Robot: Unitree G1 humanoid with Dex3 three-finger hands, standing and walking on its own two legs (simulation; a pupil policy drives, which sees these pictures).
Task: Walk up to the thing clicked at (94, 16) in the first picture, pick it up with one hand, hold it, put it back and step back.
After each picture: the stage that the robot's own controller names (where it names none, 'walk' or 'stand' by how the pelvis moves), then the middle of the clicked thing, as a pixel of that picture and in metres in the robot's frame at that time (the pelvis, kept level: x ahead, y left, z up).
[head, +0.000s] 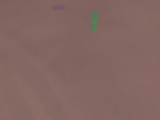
stand; (94, 21) +1.72 -0.14 -0.65
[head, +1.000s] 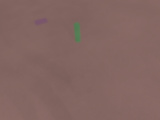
walk; (77, 32) +1.58 +0.17 -0.64
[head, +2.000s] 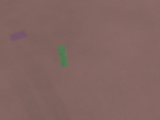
walk; (63, 56) +1.05 +0.27 -0.64
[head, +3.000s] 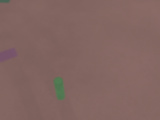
walk; (59, 89) +0.67 +0.20 -0.62
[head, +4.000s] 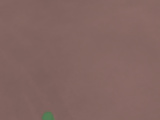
stand; out of the picture +0.42 +0.23 -0.63
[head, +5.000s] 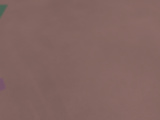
stand; out of the picture +0.37 +0.21 -0.65
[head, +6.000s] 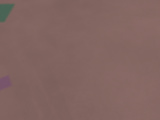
stand; out of the picture +0.39 +0.20 -0.66
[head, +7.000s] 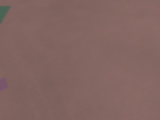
stand; out of the picture +0.39 +0.22 -0.66
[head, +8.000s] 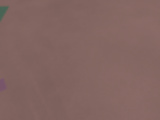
stand; out of the picture +0.39 +0.22 -0.66
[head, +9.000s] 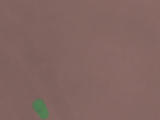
go down; (41, 110) +0.40 +0.24 -0.59
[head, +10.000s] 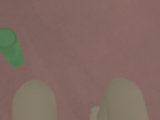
go down; (11, 50) +0.45 +0.27 -0.23
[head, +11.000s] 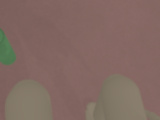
close in; (1, 49) +0.45 +0.27 -0.22
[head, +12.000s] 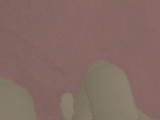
close; out of the picture +0.44 +0.31 -0.16
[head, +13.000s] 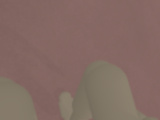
lift; out of the picture +0.43 +0.31 -0.16
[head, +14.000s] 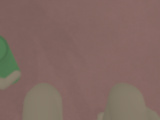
lift; (2, 65) +0.35 +0.26 -0.03
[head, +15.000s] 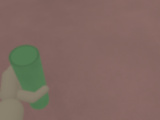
hold; (33, 82) +0.32 +0.17 +0.09
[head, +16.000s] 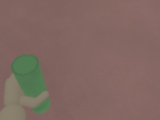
hold; (34, 88) +0.32 +0.17 +0.02
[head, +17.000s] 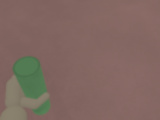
crouch; (35, 89) +0.32 +0.17 +0.02
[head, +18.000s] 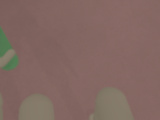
crouch; out of the picture +0.45 +0.24 -0.05
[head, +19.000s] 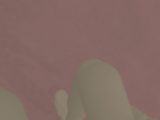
lower; out of the picture +0.45 +0.31 -0.16
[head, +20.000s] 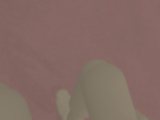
lower; out of the picture +0.45 +0.32 -0.16
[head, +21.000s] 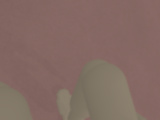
lower; out of the picture +0.45 +0.31 -0.16
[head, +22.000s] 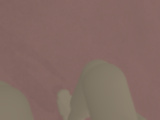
lower; out of the picture +0.44 +0.31 -0.17
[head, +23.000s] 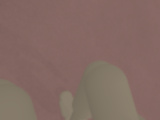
loosen; out of the picture +0.44 +0.28 -0.17
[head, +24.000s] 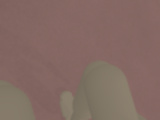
withdraw; out of the picture +0.44 +0.29 -0.17
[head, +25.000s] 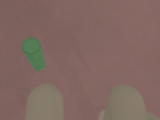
walk; (35, 56) +0.47 +0.22 -0.28
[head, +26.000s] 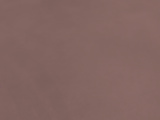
stand; out of the picture +0.39 +0.19 -0.59
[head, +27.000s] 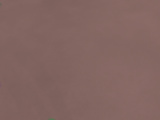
stand; out of the picture +0.40 +0.20 -0.60
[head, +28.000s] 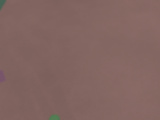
stand; out of the picture +0.41 +0.19 -0.62
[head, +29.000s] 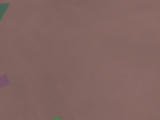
walk; out of the picture +0.41 +0.19 -0.65
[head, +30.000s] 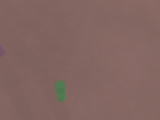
walk; (60, 92) +0.55 +0.14 -0.63
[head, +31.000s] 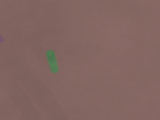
walk; (52, 62) +0.86 +0.30 -0.62
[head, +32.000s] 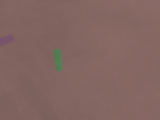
stand; (58, 60) +1.02 +0.24 -0.64
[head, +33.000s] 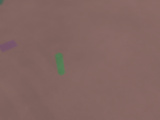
stand; (60, 64) +1.01 +0.24 -0.66
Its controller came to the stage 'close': yes
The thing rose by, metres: 0.69
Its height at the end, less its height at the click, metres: +0.00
